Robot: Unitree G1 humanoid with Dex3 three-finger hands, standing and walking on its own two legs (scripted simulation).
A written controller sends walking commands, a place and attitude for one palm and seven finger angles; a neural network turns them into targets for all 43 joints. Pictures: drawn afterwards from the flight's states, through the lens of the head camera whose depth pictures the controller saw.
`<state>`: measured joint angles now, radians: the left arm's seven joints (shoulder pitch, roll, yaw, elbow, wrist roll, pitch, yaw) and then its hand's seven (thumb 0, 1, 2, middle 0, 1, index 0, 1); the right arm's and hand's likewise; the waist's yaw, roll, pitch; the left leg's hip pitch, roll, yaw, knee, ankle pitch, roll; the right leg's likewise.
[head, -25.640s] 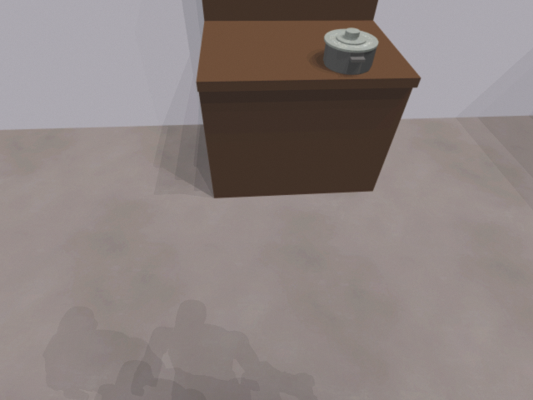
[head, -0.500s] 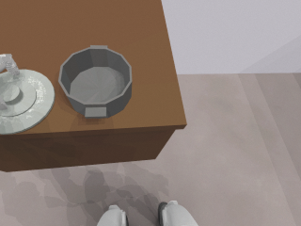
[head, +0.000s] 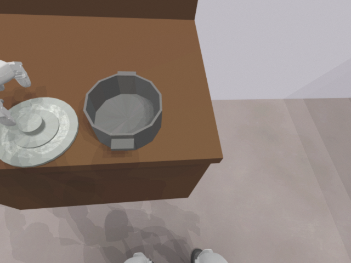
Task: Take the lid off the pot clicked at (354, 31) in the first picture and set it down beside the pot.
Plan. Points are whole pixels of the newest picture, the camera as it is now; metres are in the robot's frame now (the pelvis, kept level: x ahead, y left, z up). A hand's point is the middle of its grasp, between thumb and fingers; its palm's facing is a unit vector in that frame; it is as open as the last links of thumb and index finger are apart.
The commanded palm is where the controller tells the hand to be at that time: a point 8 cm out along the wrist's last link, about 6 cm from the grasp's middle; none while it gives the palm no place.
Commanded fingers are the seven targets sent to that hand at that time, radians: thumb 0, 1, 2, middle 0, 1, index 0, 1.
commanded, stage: raise the empty hand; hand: left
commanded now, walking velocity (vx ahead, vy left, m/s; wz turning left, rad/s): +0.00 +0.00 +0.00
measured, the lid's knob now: (31, 124) +0.46 +0.35 -0.04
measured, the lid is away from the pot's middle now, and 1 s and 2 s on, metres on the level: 0.23 0.23 0.23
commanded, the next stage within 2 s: draw the hand back to the body in 0.56 s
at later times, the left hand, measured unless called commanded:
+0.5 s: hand out of the picture +0.44 +0.34 +0.12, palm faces -0.40 -0.10 -0.91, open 10.8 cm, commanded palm +0.47 +0.34 +0.18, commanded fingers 0.00 0.13 0.34 -0.27 -1.01 -0.27 -1.01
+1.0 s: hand out of the picture +0.42 +0.33 +0.12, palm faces -0.39 -0.11 -0.91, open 10.9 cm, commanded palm +0.41 +0.33 +0.18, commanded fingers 0.00 0.13 0.34 -0.27 -1.01 -0.27 -1.01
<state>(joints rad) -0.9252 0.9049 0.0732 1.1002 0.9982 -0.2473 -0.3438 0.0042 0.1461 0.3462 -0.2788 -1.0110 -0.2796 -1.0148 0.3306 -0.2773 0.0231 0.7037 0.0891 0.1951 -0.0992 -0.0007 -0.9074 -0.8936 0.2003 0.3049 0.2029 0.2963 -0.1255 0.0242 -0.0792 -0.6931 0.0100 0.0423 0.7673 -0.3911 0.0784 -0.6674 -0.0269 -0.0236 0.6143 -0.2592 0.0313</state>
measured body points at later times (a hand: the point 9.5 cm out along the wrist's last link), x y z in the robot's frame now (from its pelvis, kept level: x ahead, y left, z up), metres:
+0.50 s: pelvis +0.00 +0.00 +0.01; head +0.09 +0.02 +0.45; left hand +0.46 +0.35 +0.17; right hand +0.04 -0.29 -0.10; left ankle -0.02 +0.06 -0.71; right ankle +0.01 -0.17 -0.71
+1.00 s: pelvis +0.01 -0.02 +0.02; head +0.08 -0.01 +0.46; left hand +0.44 +0.34 +0.17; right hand +0.06 -0.29 -0.11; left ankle -0.02 +0.06 -0.71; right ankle +0.01 -0.18 -0.71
